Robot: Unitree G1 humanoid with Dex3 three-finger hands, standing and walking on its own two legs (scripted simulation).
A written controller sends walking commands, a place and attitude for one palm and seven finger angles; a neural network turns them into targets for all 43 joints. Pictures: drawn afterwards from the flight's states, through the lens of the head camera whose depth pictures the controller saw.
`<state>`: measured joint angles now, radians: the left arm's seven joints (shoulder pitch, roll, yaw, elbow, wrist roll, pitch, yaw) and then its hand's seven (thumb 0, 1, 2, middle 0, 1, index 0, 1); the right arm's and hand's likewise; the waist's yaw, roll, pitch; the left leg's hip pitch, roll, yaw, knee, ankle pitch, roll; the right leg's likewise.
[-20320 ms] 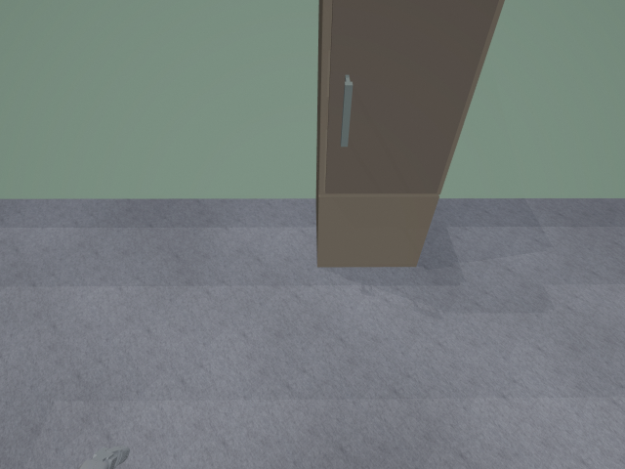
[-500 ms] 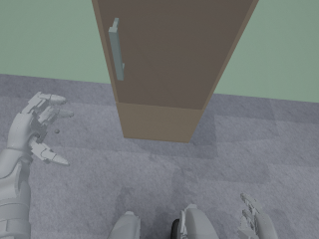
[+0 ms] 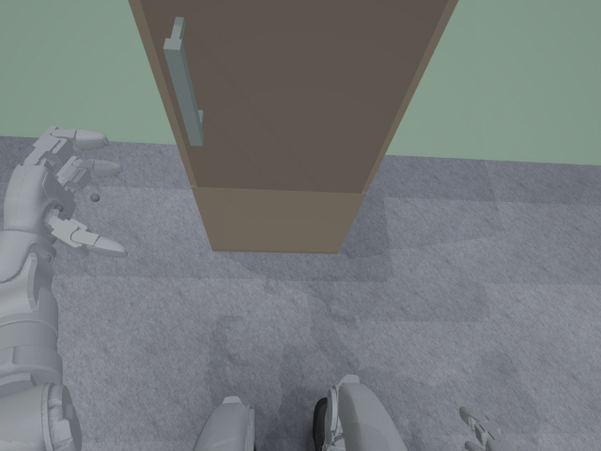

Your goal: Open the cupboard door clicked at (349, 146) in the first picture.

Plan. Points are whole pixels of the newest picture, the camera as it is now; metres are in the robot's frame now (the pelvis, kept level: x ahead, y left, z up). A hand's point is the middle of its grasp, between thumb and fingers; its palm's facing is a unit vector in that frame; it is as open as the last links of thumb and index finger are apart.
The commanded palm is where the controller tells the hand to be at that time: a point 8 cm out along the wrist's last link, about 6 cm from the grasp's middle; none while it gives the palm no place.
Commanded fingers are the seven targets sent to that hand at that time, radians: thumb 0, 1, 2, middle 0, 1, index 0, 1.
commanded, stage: move the hooked fingers beside the handle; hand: left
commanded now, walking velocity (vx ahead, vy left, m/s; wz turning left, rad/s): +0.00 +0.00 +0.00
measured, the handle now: (188, 89) +0.59 +0.16 +0.05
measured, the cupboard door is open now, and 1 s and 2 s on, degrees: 0 0 0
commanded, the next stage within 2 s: slide the fingers in behind the handle in 1.66 s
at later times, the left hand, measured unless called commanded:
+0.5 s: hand (118, 152) +0.48 +0.24 +0.05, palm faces -0.03 -1.00 -0.03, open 14.0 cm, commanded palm +0.47 +0.28 +0.04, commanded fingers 0.00 -0.50 0.30 -0.30 -1.20 -0.30 -1.20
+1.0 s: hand (140, 117) +0.55 +0.22 +0.04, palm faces -0.02 -1.00 -0.03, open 14.0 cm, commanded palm +0.52 +0.26 +0.03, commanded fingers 0.00 -0.50 0.30 -0.30 -1.20 -0.30 -1.20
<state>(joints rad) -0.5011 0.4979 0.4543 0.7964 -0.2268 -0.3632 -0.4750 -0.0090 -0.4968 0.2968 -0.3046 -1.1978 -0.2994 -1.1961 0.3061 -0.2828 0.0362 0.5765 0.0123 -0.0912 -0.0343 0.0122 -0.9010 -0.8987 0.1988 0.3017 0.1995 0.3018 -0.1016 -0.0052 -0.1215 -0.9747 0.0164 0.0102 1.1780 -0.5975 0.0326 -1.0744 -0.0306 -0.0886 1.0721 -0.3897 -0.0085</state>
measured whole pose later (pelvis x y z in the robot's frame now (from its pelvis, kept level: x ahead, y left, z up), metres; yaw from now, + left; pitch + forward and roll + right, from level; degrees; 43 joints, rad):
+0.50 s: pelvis -0.01 +0.00 -0.01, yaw +0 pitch +25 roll -3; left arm -0.80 0.59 0.47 1.07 -0.13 -0.41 -0.43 -0.01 -0.50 0.30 -0.30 -1.20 -0.30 -1.20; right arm 0.33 -0.28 0.05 0.59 -0.01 0.00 -0.01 0.01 -0.90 -0.90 0.20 0.30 0.20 0.30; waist -0.16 0.01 -0.11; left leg -1.06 0.02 0.00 1.21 -0.59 0.03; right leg -1.15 -0.03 -0.09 1.09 -0.37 -0.01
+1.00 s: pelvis -0.01 +0.00 -0.02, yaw -2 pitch +30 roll -4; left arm -1.01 0.75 0.55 1.20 -0.04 -0.35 -0.40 -0.01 -0.50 0.30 -0.30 -1.20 -0.30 -1.20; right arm 0.39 -0.28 0.09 0.56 -0.03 0.10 0.01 0.01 -0.90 -0.90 0.20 0.30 0.20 0.30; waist -0.26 0.03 -0.10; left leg -1.19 0.04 0.01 1.26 -0.61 0.04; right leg -1.27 0.00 -0.09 1.11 -0.36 -0.01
